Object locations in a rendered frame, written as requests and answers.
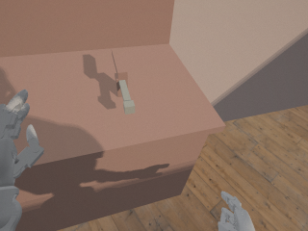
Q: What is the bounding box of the robot right hand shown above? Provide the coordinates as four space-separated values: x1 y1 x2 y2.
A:
218 191 255 231

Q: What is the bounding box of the tap lever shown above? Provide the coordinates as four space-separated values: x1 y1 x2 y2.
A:
118 80 136 115

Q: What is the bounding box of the counter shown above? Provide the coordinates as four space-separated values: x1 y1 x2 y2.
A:
0 0 226 231

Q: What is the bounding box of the robot left hand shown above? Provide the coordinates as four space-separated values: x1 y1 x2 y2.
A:
0 89 44 188

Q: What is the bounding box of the left robot forearm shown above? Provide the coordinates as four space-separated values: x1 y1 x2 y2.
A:
0 186 22 231

